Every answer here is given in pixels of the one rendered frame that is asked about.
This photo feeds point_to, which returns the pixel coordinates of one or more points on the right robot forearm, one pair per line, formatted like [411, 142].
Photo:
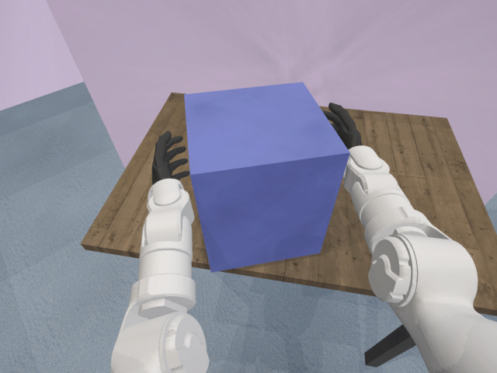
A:
[381, 205]

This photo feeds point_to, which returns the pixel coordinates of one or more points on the robot left upper arm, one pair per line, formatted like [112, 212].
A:
[172, 343]

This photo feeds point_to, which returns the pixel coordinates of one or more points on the table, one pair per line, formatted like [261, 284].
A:
[423, 156]

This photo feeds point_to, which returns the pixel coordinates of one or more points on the carton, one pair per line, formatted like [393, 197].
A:
[266, 166]

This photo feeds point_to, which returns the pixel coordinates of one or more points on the right robot hand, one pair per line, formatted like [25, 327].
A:
[344, 125]

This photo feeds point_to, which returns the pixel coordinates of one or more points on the robot right upper arm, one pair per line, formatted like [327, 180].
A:
[430, 284]

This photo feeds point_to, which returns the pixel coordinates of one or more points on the left robot forearm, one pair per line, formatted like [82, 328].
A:
[164, 283]

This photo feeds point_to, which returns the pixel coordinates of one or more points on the left robot hand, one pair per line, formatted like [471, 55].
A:
[161, 169]

